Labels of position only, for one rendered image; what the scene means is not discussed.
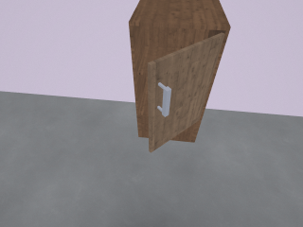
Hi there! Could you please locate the cupboard door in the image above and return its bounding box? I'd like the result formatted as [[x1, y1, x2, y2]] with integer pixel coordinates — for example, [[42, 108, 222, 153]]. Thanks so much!
[[147, 33, 225, 153]]

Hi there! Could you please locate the handle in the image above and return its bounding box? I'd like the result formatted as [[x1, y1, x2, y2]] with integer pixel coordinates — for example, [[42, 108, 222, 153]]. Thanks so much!
[[157, 82, 171, 117]]

